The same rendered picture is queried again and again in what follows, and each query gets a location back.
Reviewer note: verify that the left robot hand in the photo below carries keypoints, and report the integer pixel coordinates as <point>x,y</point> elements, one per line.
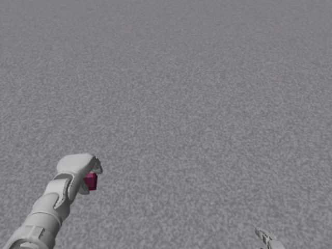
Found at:
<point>82,165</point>

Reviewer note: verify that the left robot arm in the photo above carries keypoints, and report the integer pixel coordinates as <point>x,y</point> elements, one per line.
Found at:
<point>43,223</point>

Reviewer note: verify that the right robot hand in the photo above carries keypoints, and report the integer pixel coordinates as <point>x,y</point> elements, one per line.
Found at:
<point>269,239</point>

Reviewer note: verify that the small box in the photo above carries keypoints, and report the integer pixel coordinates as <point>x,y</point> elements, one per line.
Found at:
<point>91,181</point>

